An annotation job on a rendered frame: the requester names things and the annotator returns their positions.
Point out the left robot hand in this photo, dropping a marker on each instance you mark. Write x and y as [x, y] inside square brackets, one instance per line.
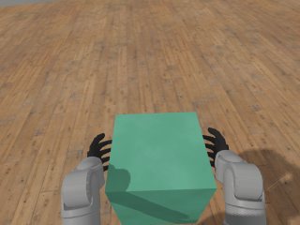
[94, 149]

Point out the right robot hand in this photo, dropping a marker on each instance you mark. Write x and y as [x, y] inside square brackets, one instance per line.
[219, 144]

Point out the right robot forearm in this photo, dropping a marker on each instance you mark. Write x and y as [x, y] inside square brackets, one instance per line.
[243, 189]

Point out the carton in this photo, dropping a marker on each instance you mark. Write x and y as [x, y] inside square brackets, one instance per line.
[159, 171]

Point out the left robot forearm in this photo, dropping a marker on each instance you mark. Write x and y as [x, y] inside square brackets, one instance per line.
[80, 193]

